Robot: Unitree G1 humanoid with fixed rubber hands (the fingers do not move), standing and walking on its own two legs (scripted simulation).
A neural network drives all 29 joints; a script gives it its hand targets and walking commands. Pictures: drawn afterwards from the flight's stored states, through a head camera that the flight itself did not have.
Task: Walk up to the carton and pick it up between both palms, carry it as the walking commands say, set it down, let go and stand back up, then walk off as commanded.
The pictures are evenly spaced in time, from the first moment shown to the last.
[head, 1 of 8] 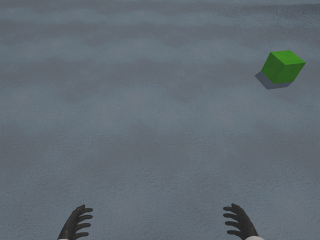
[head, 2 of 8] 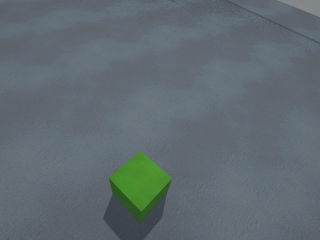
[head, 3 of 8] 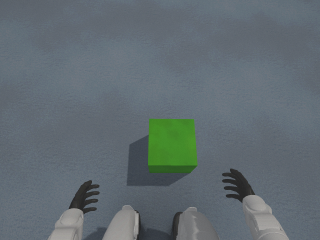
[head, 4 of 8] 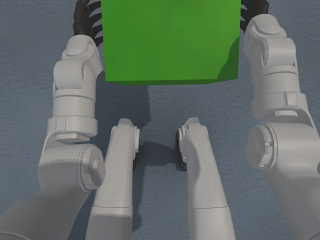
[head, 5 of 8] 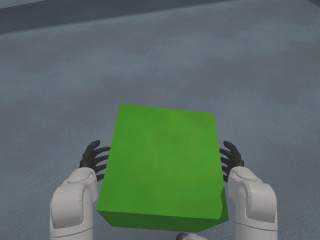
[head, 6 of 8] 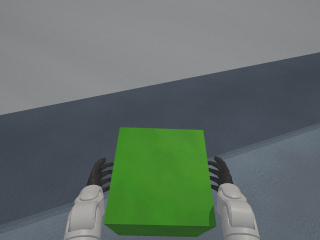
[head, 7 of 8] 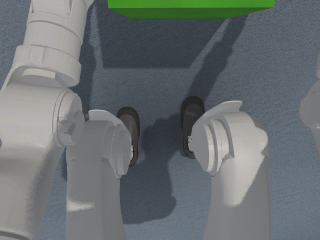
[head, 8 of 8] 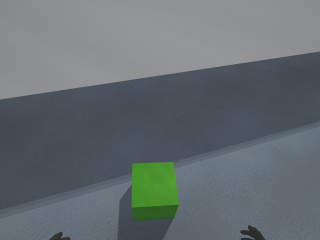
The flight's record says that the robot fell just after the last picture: no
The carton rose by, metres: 0.69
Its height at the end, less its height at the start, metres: +0.00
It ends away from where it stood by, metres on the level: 3.81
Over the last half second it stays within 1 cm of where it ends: yes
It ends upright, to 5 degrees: yes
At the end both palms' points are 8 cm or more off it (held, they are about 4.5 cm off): yes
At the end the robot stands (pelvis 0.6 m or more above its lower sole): yes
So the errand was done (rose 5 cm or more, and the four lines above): yes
